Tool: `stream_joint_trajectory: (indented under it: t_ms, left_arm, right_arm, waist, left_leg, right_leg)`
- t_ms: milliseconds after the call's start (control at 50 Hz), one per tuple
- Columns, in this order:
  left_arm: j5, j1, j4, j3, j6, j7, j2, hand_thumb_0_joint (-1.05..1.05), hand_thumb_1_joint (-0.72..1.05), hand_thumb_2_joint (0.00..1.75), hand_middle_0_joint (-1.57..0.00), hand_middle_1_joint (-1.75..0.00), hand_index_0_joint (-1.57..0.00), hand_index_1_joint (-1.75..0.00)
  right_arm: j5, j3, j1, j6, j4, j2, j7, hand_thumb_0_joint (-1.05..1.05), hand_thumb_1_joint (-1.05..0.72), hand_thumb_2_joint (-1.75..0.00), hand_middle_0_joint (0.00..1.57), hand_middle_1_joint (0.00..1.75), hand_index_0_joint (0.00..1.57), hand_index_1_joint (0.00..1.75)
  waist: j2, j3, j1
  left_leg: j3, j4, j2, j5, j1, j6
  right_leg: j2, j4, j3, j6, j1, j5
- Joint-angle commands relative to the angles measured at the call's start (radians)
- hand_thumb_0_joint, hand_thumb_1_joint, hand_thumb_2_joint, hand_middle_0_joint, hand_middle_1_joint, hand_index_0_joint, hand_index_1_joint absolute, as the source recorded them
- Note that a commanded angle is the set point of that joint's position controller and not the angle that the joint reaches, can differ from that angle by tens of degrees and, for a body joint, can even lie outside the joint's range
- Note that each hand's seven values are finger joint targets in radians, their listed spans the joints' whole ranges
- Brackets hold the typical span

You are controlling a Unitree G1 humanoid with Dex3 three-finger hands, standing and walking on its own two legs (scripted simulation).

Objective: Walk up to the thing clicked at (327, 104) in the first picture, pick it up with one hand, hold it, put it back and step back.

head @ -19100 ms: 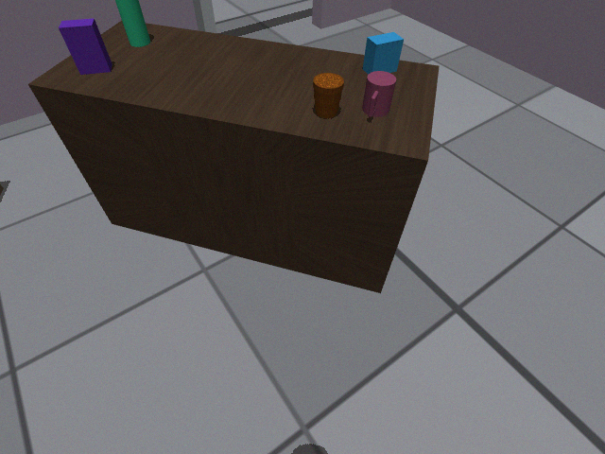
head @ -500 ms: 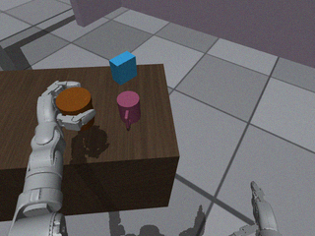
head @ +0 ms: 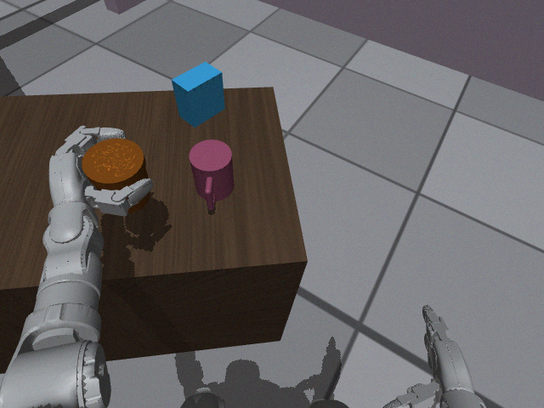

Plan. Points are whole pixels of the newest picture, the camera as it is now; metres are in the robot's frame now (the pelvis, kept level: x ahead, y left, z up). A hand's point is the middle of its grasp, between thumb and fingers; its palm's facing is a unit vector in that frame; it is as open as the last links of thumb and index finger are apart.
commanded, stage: lower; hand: left
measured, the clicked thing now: (122, 180) +0.44 +0.21 +0.06
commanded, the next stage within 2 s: loosen in 1.02 s
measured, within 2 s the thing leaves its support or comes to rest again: rests again in 0.92 s
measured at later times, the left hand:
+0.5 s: hand (127, 190) +0.45 +0.21 +0.02, palm faces +0.22 -0.98 -0.01, open 10.6 cm
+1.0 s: hand (132, 197) +0.46 +0.22 -0.01, palm faces +0.23 -0.97 -0.02, open 10.6 cm
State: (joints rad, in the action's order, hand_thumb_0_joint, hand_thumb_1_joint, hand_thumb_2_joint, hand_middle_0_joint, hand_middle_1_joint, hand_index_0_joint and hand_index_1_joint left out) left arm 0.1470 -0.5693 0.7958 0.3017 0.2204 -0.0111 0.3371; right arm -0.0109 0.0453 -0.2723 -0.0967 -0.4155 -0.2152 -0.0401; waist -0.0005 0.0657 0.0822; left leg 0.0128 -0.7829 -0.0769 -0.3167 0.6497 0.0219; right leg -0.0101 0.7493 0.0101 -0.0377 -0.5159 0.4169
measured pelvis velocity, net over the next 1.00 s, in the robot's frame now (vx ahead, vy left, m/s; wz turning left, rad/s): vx -0.01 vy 0.00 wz -0.01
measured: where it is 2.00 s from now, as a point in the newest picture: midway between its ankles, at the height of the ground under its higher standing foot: outside the picture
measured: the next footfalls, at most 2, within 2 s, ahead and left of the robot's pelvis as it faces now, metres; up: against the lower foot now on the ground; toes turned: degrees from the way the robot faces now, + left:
none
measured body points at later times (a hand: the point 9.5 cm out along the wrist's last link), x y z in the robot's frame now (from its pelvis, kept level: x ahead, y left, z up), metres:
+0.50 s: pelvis +0.00 +0.00 -0.02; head +0.09 +0.03 +0.41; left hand +0.43 +0.27 +0.02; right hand +0.15 -0.25 -0.06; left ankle +0.04 +0.13 -0.71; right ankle -0.03 -0.15 -0.71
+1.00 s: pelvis -0.01 +0.00 -0.04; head +0.11 +0.04 +0.39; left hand +0.44 +0.27 -0.01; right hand +0.15 -0.25 -0.06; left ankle +0.04 +0.13 -0.71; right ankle -0.03 -0.15 -0.71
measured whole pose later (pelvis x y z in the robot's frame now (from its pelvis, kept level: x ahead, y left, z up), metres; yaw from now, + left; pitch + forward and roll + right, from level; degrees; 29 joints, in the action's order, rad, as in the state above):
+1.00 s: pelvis -0.01 +0.00 -0.04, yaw -1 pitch +20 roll -3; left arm 0.09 -0.62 0.95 0.38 0.42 -0.02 0.39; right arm -0.05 0.03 -0.36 0.04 -0.07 -0.23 0.03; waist 0.01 0.11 0.16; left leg -0.03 -1.07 -0.09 -0.42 0.99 0.02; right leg 0.01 1.02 -0.01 -0.04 -0.84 0.53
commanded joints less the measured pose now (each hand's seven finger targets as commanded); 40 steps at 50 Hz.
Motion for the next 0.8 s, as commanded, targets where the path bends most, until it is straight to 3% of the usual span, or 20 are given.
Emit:
stream_joint_trajectory:
  t_ms: [0,60,100,120,180,220,240,300,360,420,500,540,580,620,640,700,720,740,760,780]
  left_arm:
    - [0.016,-0.481,-0.253,0.045,0.116,-0.007,0.240,0.00,0.03,1.24,-1.22,-1.37,-1.24,-1.37]
    - [0.013,-0.515,-0.283,0.055,0.127,-0.005,0.258,0.00,0.05,1.24,-1.20,-1.35,-1.23,-1.36]
    - [0.012,-0.455,-0.196,0.048,0.122,-0.008,0.232,0.00,0.05,1.19,-1.20,-1.32,-1.20,-1.34]
    - [0.007,-0.430,-0.172,0.055,0.126,-0.010,0.229,0.00,0.04,1.19,-1.20,-1.32,-1.21,-1.34]
    - [0.003,-0.437,-0.144,0.089,0.147,-0.009,0.267,0.00,0.05,1.20,-1.21,-1.34,-1.22,-1.35]
    - [-0.009,-0.515,-0.221,0.071,0.175,-0.012,0.274,0.00,0.03,1.18,-1.20,-1.32,-1.21,-1.33]
    - [-0.004,-0.478,-0.128,0.067,0.173,-0.017,0.238,0.00,0.04,1.19,-1.21,-1.33,-1.22,-1.35]
    - [-0.007,-0.498,-0.185,0.102,0.205,-0.012,0.302,0.00,0.05,1.20,-1.22,-1.34,-1.23,-1.35]
    - [-0.009,-0.544,-0.236,0.072,0.227,-0.013,0.277,0.00,0.05,1.20,-1.22,-1.35,-1.23,-1.36]
    - [-0.012,-0.505,-0.164,0.080,0.236,-0.009,0.274,0.00,0.04,1.20,-1.20,-1.33,-1.21,-1.34]
    - [-0.026,-0.543,-0.209,0.092,0.261,0.003,0.307,0.00,0.06,1.20,-1.22,-1.33,-1.23,-1.34]
    - [-0.026,-0.508,-0.158,0.102,0.261,-0.003,0.305,0.00,0.08,1.21,-1.23,-1.34,-1.24,-1.36]
    - [-0.025,-0.502,-0.122,0.079,0.263,-0.009,0.265,0.00,0.07,1.23,-1.25,-1.37,-1.26,-1.38]
    - [-0.032,-0.489,-0.141,0.104,0.270,-0.001,0.302,0.00,0.07,1.23,-1.24,-1.37,-1.26,-1.38]
    - [-0.034,-0.557,-0.189,0.095,0.280,-0.001,0.307,0.00,0.09,1.23,-1.25,-1.37,-1.26,-1.38]
    - [-0.025,-0.459,-0.062,0.096,0.270,-0.008,0.259,0.00,0.07,1.24,-1.26,-1.38,-1.27,-1.39]
    - [-0.029,-0.500,-0.137,0.103,0.281,-0.006,0.294,0.00,0.08,1.25,-1.26,-1.38,-1.26,-1.39]
    - [-0.031,-0.501,-0.133,0.112,0.285,-0.005,0.306,0.00,0.07,1.23,-1.26,-1.37,-1.27,-1.39]
    - [-0.034,-0.481,-0.084,0.095,0.281,-0.008,0.273,0.00,0.08,1.24,-1.27,-1.39,-1.28,-1.40]
    - [-0.033,-0.521,-0.155,0.091,0.289,-0.009,0.287,0.00,0.10,1.26,-1.27,-1.39,-1.28,-1.40]
  right_arm:
    - [0.005,0.076,0.011,-0.035,0.200,-0.150,-0.002,0.00,0.54,-0.05,0.05,0.05,0.05,0.05]
    - [0.004,0.071,-0.015,-0.026,0.216,-0.139,0.004,0.00,0.54,-0.05,0.05,0.05,0.05,0.05]
    - [0.003,0.078,-0.020,-0.024,0.227,-0.149,0.006,0.00,0.54,-0.05,0.05,0.05,0.05,0.05]
    - [0.001,0.058,-0.043,-0.017,0.185,-0.123,0.012,0.00,0.53,-0.06,0.05,0.05,0.05,0.05]
    - [-0.003,0.086,-0.010,-0.017,0.271,-0.162,0.016,0.00,0.54,-0.05,0.05,0.05,0.05,0.05]
    - [-0.008,0.064,-0.017,-0.009,0.285,-0.133,0.024,0.00,0.53,-0.05,0.05,0.05,0.05,0.05]
    - [-0.009,0.074,-0.037,-0.008,0.299,-0.141,0.026,0.00,0.53,-0.05,0.05,0.05,0.05,0.05]
    - [-0.014,0.084,-0.062,-0.001,0.299,-0.159,0.031,0.00,0.53,-0.06,0.05,0.05,0.05,0.05]
    - [-0.015,0.069,-0.042,0.002,0.386,-0.143,0.035,0.00,0.53,-0.06,0.05,0.05,0.05,0.05]
    - [-0.020,0.077,-0.067,0.016,0.359,-0.151,0.039,0.00,0.52,-0.06,0.05,0.05,0.05,0.05]
    - [-0.026,0.085,-0.062,0.031,0.408,-0.161,0.042,0.00,0.53,-0.06,0.05,0.05,0.05,0.05]
    - [-0.027,0.086,-0.091,0.045,0.389,-0.161,0.045,0.00,0.53,-0.06,0.05,0.05,0.05,0.05]
    - [-0.030,0.082,-0.082,0.049,0.392,-0.153,0.049,0.00,0.53,-0.06,0.05,0.05,0.05,0.05]
    - [-0.032,0.091,-0.082,0.056,0.425,-0.173,0.051,0.00,0.53,-0.06,0.05,0.05,0.05,0.05]
    - [-0.031,0.083,-0.091,0.057,0.429,-0.157,0.053,0.00,0.53,-0.05,0.05,0.05,0.05,0.05]
    - [-0.030,0.092,-0.098,0.065,0.442,-0.171,0.053,0.00,0.53,-0.06,0.05,0.05,0.05,0.05]
    - [-0.031,0.074,-0.093,0.069,0.446,-0.157,0.057,0.00,0.53,-0.06,0.05,0.05,0.05,0.05]
    - [-0.031,0.088,-0.095,0.071,0.465,-0.170,0.056,0.00,0.53,-0.06,0.05,0.05,0.05,0.05]
    - [-0.035,0.086,-0.101,0.075,0.456,-0.167,0.055,0.00,0.53,-0.06,0.05,0.05,0.05,0.05]
    - [-0.033,0.068,-0.096,0.074,0.490,-0.153,0.057,0.00,0.54,-0.06,0.05,0.05,0.05,0.05]
  waist:
    - [-0.084,0.444,0.012]
    - [-0.120,0.473,0.012]
    - [-0.071,0.425,0.018]
    - [-0.078,0.394,0.010]
    - [-0.052,0.418,0.016]
    - [-0.105,0.461,0.023]
    - [-0.079,0.451,0.037]
    - [-0.109,0.499,0.026]
    - [-0.122,0.558,0.040]
    - [-0.135,0.507,0.044]
    - [-0.173,0.553,0.046]
    - [-0.161,0.540,0.052]
    - [-0.166,0.494,0.056]
    - [-0.159,0.546,0.050]
    - [-0.186,0.554,0.062]
    - [-0.140,0.517,0.067]
    - [-0.154,0.529,0.058]
    - [-0.155,0.561,0.062]
    - [-0.149,0.545,0.069]
    - [-0.161,0.569,0.070]
  left_leg:
    - [-0.001,0.030,0.029,0.317,-0.386,-0.042]
    - [-0.010,0.012,0.021,0.379,-0.417,-0.037]
    - [-0.009,0.011,0.021,0.341,-0.368,-0.041]
    - [-0.008,0.004,0.023,0.328,-0.333,-0.043]
    - [-0.007,-0.016,0.025,0.297,-0.289,-0.045]
    - [-0.007,-0.036,0.025,0.300,-0.308,-0.044]
    - [-0.011,-0.042,0.023,0.292,-0.299,-0.044]
    - [-0.019,-0.064,0.019,0.306,-0.301,-0.043]
    - [-0.022,-0.083,0.018,0.322,-0.317,-0.043]
    - [-0.024,-0.099,0.018,0.293,-0.264,-0.040]
    - [-0.031,-0.113,0.015,0.286,-0.286,-0.033]
    - [-0.035,-0.127,0.012,0.315,-0.267,-0.037]
    - [-0.036,-0.125,0.014,0.265,-0.220,-0.033]
    - [-0.042,-0.132,0.009,0.273,-0.243,-0.033]
    - [-0.040,-0.138,0.011,0.269,-0.253,-0.031]
    - [-0.044,-0.150,0.009,0.277,-0.208,-0.035]
    - [-0.043,-0.151,0.011,0.260,-0.191,-0.036]
    - [-0.043,-0.157,0.011,0.276,-0.212,-0.035]
    - [-0.044,-0.163,0.009,0.282,-0.210,-0.034]
    - [-0.039,-0.170,0.013,0.282,-0.212,-0.036]
  right_leg:
    - [0.028,-0.069,-0.037,0.028,-0.017,-0.365]
    - [0.033,-0.052,-0.046,0.029,-0.047,-0.384]
    - [0.035,-0.045,-0.047,0.028,-0.048,-0.370]
    - [0.034,-0.039,-0.045,0.028,-0.068,-0.363]
    - [0.033,-0.023,-0.042,0.028,-0.063,-0.349]
    - [0.030,-0.009,-0.036,0.029,-0.093,-0.349]
    - [0.034,-0.001,-0.042,0.029,-0.109,-0.336]
    - [0.035,0.021,-0.044,0.032,-0.129,-0.335]
    - [0.035,0.042,-0.044,0.031,-0.119,-0.352]
    - [0.037,0.060,-0.043,0.033,-0.159,-0.326]
    - [0.038,0.079,-0.048,0.038,-0.184,-0.302]
    - [0.042,0.089,-0.051,0.036,-0.203,-0.322]
    - [0.044,0.097,-0.054,0.041,-0.224,-0.284]
    - [0.045,0.103,-0.059,0.041,-0.230,-0.279]
    - [0.045,0.109,-0.056,0.042,-0.239,-0.276]
    - [0.048,0.123,-0.059,0.040,-0.244,-0.286]
    - [0.047,0.124,-0.056,0.040,-0.243,-0.279]
    - [0.047,0.130,-0.056,0.040,-0.235,-0.289]
    - [0.049,0.133,-0.059,0.039,-0.256,-0.289]
    - [0.047,0.134,-0.053,0.036,-0.246,-0.302]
